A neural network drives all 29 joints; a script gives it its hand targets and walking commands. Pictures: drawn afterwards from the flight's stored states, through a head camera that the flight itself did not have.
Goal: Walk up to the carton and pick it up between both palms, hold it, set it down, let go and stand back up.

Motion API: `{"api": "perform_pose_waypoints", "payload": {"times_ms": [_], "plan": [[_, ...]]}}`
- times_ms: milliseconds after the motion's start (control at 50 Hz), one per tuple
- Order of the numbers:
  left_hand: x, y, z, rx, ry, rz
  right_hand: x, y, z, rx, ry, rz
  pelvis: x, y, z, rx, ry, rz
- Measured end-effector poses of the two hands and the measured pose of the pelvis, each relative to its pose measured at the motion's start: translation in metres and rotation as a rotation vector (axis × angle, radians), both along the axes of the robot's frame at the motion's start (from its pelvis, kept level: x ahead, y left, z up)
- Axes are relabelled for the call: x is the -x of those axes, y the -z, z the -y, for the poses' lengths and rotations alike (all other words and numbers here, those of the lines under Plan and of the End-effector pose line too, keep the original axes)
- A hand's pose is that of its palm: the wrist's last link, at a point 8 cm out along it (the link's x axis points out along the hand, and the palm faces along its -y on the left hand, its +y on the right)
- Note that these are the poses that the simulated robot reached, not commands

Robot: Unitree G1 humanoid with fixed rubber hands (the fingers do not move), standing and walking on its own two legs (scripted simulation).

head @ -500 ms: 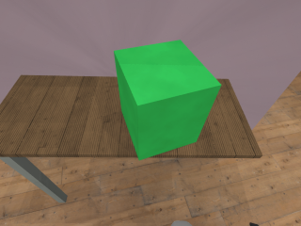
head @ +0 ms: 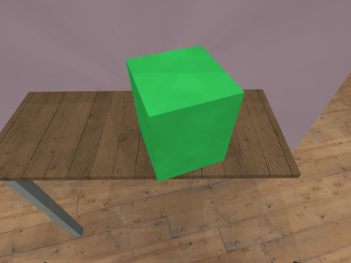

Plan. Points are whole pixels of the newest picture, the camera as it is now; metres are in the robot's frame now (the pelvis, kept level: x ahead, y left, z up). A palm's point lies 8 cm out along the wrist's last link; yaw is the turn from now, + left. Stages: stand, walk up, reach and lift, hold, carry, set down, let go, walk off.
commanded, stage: walk up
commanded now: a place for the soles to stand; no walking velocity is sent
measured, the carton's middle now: (179, 114) +0.47 -0.02 +0.08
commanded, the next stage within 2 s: none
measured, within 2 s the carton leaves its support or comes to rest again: neither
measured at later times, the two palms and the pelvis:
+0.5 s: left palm out of the picture +0.10 +0.35 -0.08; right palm out of the picture +0.10 -0.28 -0.09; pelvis +0.02 +0.04 +0.00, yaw +1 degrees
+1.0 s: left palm out of the picture +0.09 +0.36 -0.07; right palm out of the picture +0.09 -0.26 -0.09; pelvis +0.01 +0.05 +0.01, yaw +1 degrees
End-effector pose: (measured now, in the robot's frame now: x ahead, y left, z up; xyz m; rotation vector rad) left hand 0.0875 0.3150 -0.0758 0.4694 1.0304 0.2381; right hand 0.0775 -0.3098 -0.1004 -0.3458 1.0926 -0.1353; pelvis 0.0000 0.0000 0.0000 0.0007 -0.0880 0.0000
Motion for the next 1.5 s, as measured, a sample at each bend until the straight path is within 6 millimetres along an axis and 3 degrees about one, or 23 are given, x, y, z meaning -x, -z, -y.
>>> {"api": "perform_pose_waypoints", "payload": {"times_ms": [180,340,460,580,740,900,1140,1280,1500], "plan": [[-0.005,0.0,-0.021,0.003,-0.006,-0.019,-0.01,-0.004,-0.012,0.023,-0.02,-0.02,-0.009,-0.002,-0.019,0.006,-0.01,-0.025],[-0.013,0.0,-0.019,0.006,-0.003,-0.021,-0.019,-0.003,-0.018,0.007,-0.014,-0.01,-0.017,-0.003,-0.018,0.006,-0.008,-0.028],[-0.015,0.001,-0.032,0.011,-0.007,-0.012,-0.026,-0.006,-0.028,0.025,-0.018,-0.004,-0.019,-0.003,-0.031,0.015,-0.013,-0.028],[-0.013,0.0,-0.038,0.02,-0.012,-0.021,-0.025,-0.013,-0.036,0.028,-0.016,-0.001,-0.018,-0.007,-0.038,0.023,-0.014,-0.029],[-0.01,-0.003,-0.034,0.005,-0.011,0.004,-0.021,-0.005,-0.034,0.009,-0.01,0.011,-0.013,-0.004,-0.032,0.013,-0.014,-0.009],[-0.007,-0.001,-0.05,0.017,-0.016,-0.008,-0.016,-0.011,-0.044,0.031,-0.012,-0.003,-0.012,-0.006,-0.048,0.024,-0.018,-0.017],[-0.007,-0.008,-0.038,-0.003,-0.015,-0.011,-0.019,-0.003,-0.038,-0.006,-0.006,-0.005,-0.013,-0.007,-0.035,0.003,-0.017,-0.018],[-0.007,-0.01,-0.041,-0.005,-0.019,-0.026,-0.015,-0.003,-0.036,0.002,-0.005,-0.034,-0.014,-0.009,-0.037,0.0,-0.02,-0.034],[-0.015,-0.011,-0.032,-0.008,-0.013,-0.025,-0.025,-0.002,-0.027,0.0,-0.006,-0.033,-0.022,-0.01,-0.029,-0.009,-0.017,-0.044]]}}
